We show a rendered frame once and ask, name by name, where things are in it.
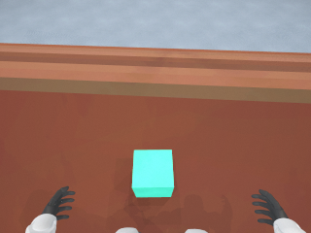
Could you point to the left robot forearm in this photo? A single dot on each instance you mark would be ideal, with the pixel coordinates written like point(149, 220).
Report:
point(45, 223)

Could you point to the right robot hand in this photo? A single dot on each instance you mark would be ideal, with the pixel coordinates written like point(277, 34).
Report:
point(275, 210)

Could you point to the right robot forearm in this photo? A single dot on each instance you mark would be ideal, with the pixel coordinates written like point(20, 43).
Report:
point(286, 225)

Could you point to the carton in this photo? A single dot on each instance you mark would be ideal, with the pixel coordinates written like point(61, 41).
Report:
point(152, 174)

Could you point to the left robot hand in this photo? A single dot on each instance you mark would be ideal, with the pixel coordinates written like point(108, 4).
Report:
point(53, 208)

